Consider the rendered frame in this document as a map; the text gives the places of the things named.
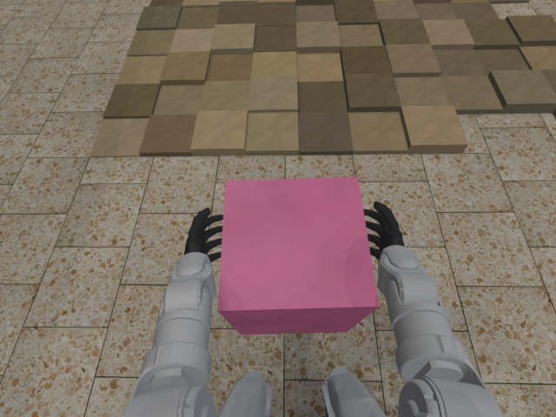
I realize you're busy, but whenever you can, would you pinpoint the left robot upper arm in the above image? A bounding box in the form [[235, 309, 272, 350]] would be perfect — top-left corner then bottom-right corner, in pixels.
[[123, 382, 217, 417]]

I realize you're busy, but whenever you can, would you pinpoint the right robot upper arm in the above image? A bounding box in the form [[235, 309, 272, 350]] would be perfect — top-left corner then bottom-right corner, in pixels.
[[398, 375, 503, 417]]

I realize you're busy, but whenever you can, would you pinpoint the carton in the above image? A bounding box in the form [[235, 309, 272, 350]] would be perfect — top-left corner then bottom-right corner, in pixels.
[[218, 177, 379, 334]]

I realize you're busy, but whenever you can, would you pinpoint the robot left thigh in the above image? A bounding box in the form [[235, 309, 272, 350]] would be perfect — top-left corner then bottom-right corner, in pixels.
[[217, 377, 273, 417]]

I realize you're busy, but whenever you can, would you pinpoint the robot left shin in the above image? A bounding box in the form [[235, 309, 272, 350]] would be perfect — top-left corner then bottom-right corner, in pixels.
[[244, 370, 263, 380]]

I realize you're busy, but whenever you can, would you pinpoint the left robot forearm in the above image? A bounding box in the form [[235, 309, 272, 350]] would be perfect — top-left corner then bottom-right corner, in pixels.
[[122, 252, 217, 416]]

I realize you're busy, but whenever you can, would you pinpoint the right robot hand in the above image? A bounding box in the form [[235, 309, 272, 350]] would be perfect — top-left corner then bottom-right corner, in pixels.
[[363, 202, 405, 260]]

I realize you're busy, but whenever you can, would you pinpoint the left robot hand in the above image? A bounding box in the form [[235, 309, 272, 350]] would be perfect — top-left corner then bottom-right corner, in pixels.
[[184, 208, 223, 262]]

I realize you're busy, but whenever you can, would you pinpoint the right robot forearm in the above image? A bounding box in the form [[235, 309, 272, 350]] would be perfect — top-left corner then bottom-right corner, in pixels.
[[377, 245, 504, 417]]

